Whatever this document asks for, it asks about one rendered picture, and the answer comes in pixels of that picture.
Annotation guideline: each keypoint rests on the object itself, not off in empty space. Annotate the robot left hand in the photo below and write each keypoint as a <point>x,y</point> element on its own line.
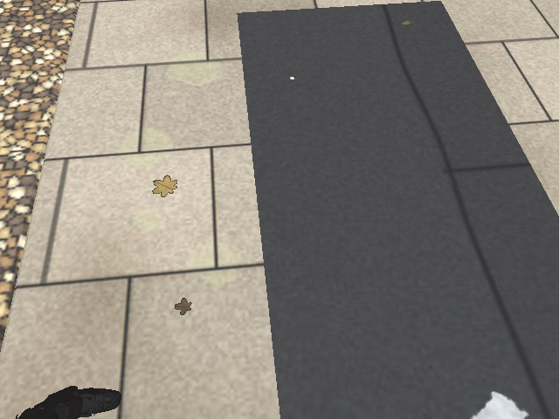
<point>73,403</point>

